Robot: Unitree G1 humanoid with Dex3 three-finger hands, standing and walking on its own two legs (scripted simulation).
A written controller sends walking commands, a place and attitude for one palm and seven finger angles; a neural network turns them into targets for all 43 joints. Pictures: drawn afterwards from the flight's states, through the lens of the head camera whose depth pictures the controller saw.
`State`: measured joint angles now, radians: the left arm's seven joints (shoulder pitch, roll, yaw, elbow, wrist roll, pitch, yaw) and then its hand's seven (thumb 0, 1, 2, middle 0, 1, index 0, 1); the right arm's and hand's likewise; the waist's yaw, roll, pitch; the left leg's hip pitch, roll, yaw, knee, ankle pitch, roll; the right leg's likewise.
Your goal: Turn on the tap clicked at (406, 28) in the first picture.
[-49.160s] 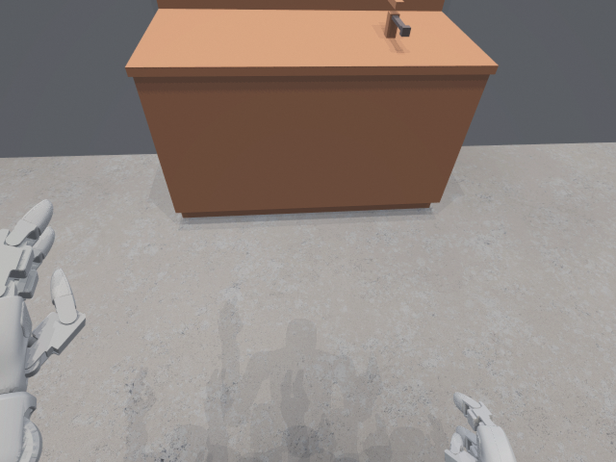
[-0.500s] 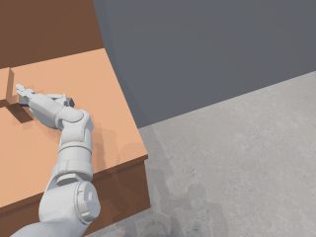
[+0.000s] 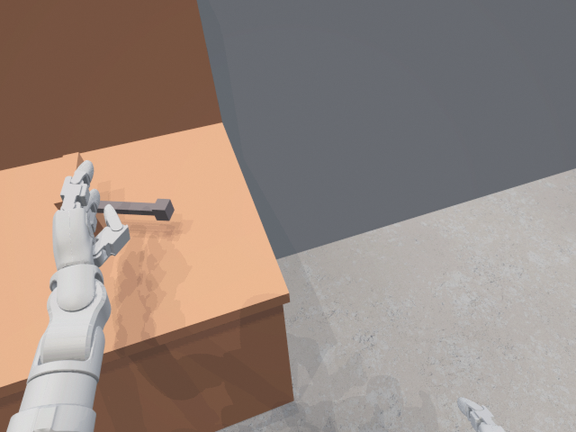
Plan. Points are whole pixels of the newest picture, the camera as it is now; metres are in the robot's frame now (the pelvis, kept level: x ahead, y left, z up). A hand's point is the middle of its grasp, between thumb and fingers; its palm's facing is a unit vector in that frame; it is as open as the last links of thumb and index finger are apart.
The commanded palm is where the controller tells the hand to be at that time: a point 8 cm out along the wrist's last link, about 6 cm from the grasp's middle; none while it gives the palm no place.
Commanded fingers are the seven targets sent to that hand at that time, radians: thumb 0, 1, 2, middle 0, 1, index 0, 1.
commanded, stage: draw the hand back beside the body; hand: left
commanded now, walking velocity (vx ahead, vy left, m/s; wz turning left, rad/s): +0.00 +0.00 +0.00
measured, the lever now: (163, 209) +0.46 +0.27 +0.04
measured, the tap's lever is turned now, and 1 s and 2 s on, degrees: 65 65 65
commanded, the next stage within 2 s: step back with the hand held close in 1.04 s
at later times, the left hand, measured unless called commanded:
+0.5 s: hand (91, 262) +0.26 +0.26 +0.15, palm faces +0.39 -0.88 -0.29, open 7.5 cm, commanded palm +0.22 +0.29 +0.16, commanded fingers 0.00 0.90 0.90 -0.20 -0.29 -0.20 -0.29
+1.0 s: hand (66, 298) +0.21 +0.26 +0.16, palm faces +0.44 -0.83 -0.35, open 7.4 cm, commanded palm +0.17 +0.29 +0.17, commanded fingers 0.00 0.90 0.90 -0.20 -0.30 -0.20 -0.30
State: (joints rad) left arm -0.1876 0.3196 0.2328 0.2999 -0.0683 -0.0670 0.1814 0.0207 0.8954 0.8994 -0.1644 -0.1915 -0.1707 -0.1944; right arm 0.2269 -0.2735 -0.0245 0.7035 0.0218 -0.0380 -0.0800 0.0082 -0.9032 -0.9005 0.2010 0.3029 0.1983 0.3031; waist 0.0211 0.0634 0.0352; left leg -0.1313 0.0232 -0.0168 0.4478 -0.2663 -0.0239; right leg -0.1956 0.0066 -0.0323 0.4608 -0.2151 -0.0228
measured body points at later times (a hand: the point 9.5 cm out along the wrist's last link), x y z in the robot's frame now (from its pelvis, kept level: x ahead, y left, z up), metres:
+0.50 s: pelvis +0.01 +0.02 +0.01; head +0.00 +0.00 +0.45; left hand +0.24 +0.30 +0.17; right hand +0.19 -0.20 -0.10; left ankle -0.01 +0.14 -0.74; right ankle +0.02 -0.10 -0.74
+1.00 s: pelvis +0.01 +0.01 +0.00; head +0.00 -0.01 +0.45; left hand +0.18 +0.30 +0.18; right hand +0.20 -0.21 -0.09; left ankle -0.01 +0.14 -0.74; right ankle +0.02 -0.10 -0.74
